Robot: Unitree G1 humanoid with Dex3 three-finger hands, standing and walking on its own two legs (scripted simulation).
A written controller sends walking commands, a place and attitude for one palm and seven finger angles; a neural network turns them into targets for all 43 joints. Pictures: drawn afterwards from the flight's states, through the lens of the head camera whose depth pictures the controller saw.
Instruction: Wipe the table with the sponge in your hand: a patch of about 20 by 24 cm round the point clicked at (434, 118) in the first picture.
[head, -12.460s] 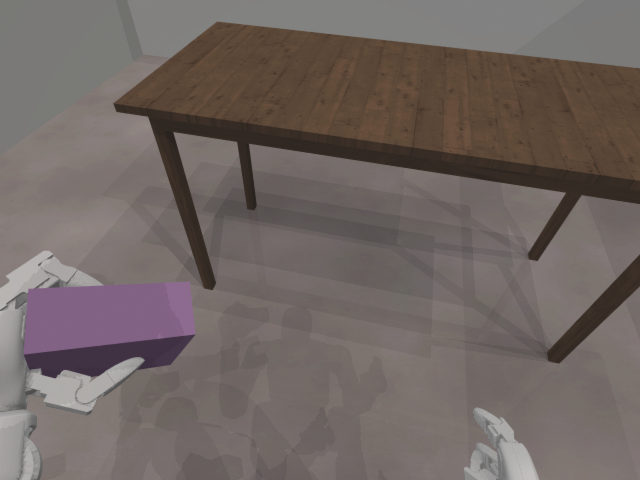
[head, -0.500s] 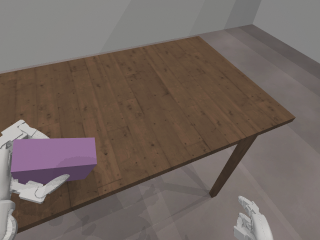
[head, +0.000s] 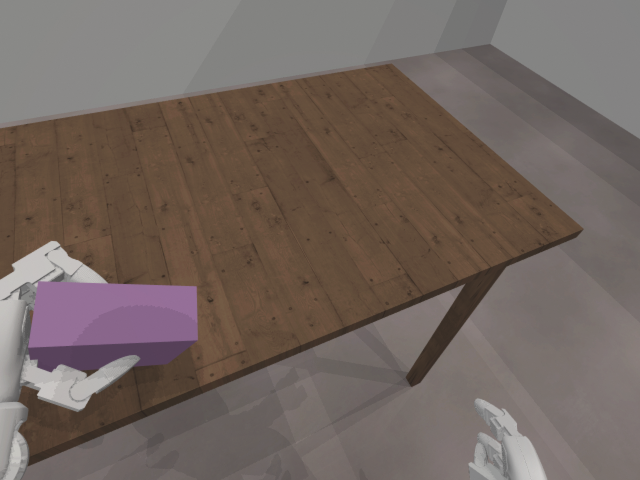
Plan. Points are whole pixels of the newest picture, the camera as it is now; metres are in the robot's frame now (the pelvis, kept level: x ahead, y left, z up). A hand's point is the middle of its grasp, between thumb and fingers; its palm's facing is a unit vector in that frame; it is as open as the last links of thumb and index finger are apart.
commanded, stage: come to a stop and stand still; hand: left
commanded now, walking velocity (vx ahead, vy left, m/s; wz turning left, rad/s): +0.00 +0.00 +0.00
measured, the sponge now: (137, 329) +0.23 +0.20 +0.12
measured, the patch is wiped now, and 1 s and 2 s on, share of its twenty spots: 0.00 0.00 0.00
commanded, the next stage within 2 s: look again from close up in 0.42 s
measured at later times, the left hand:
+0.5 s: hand (44, 346) +0.19 +0.25 +0.16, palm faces +0.41 -0.83 -0.37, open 9.6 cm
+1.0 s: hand (40, 314) +0.21 +0.25 +0.18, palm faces +0.40 -0.77 -0.49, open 9.5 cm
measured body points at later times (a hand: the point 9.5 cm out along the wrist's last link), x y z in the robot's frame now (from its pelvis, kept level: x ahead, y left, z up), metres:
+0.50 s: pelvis -0.02 +0.00 +0.00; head -0.01 +0.02 +0.45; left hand +0.17 +0.30 +0.18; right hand +0.17 -0.20 -0.06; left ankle +0.04 +0.08 -0.74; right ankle -0.01 -0.14 -0.74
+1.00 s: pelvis -0.02 -0.01 +0.00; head -0.02 +0.00 +0.45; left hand +0.18 +0.29 +0.21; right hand +0.16 -0.23 -0.07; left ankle +0.04 +0.08 -0.74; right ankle -0.01 -0.14 -0.74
